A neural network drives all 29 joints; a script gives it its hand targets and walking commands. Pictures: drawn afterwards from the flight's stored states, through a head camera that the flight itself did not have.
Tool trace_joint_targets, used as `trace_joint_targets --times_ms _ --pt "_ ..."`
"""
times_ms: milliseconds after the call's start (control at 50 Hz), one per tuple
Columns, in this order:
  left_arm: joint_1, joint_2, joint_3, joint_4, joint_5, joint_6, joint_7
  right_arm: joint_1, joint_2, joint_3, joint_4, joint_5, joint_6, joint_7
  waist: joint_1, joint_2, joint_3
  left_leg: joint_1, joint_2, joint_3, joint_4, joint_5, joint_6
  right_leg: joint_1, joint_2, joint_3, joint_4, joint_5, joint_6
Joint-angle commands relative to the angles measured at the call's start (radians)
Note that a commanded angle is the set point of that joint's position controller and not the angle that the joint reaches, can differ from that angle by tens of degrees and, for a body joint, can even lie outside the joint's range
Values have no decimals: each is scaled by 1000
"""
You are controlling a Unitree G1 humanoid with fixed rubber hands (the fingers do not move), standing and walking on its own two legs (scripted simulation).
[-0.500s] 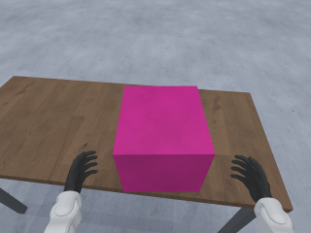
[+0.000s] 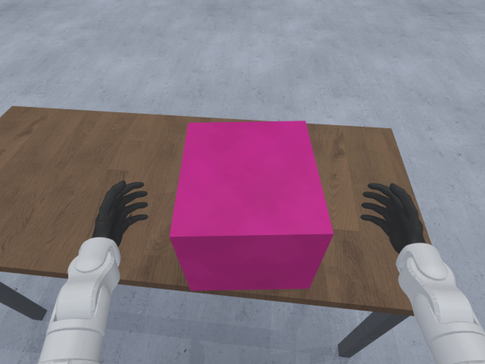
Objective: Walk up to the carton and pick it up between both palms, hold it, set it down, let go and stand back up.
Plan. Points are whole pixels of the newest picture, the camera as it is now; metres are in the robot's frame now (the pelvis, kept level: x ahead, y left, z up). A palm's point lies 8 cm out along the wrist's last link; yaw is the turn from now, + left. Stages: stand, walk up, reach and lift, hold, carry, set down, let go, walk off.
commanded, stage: reach and lift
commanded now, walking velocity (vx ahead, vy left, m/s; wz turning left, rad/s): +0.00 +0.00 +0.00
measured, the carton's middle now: (248, 205) +0.43 +0.04 -0.03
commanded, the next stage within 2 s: none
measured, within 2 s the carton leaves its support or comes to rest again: neither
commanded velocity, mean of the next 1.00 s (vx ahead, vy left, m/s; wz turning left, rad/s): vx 0.00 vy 0.00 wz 0.00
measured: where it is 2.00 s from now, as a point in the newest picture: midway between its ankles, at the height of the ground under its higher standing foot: outside the picture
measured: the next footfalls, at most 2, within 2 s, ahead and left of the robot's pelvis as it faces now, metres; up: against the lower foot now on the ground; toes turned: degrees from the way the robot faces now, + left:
none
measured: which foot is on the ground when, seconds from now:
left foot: down 0.00-1.00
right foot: down 0.00-1.00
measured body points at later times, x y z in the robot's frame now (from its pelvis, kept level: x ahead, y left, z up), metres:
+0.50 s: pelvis -0.02 +0.00 +0.00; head +0.01 +0.01 +0.45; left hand +0.37 +0.26 +0.12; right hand +0.40 -0.21 +0.12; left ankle +0.01 +0.13 -0.75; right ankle -0.03 -0.10 -0.75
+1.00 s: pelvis -0.01 +0.01 +0.00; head +0.03 +0.02 +0.44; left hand +0.42 +0.27 +0.13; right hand +0.45 -0.20 +0.13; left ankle +0.01 +0.13 -0.75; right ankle -0.03 -0.10 -0.75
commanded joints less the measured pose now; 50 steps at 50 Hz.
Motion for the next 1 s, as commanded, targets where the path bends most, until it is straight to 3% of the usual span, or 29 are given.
trace_joint_targets --times_ms 0,140,300,500,740,880,980 --pt "-314 155 63 -144 -4 2 -5 -322 -170 -72 -134 5 -3 -9 -4 -10 -330 256 -46 -11 52 338 4 -46 7 8 -22 330 47" --pt "-485 195 65 -96 -21 61 5 -493 -192 -77 -73 16 62 -12 -5 2 -372 235 -40 -8 48 289 10 -67 8 3 -20 275 47" --pt "-646 244 70 -68 -28 136 20 -660 -241 -70 8 50 119 -8 -8 15 -463 255 -38 -13 69 332 6 -63 16 -8 -8 323 49" --pt "-887 283 33 95 -59 189 42 -919 -282 -72 172 59 182 14 -9 9 -526 208 -34 -21 68 243 12 -108 14 -15 -5 255 51" --pt "-1053 306 16 206 -48 213 49 -1088 -322 -27 337 99 197 21 -13 24 -628 209 -38 -32 103 349 0 -70 26 -26 22 409 61" --pt "-1068 267 -12 342 -41 157 40 -1117 -279 -5 438 87 173 27 -15 19 -594 175 -35 -37 110 320 5 -102 24 -27 21 364 60" --pt "-973 204 -11 444 8 22 11 -1026 -217 13 505 52 74 27 -11 24 -593 178 -33 -38 135 405 -4 -96 26 -33 34 416 61"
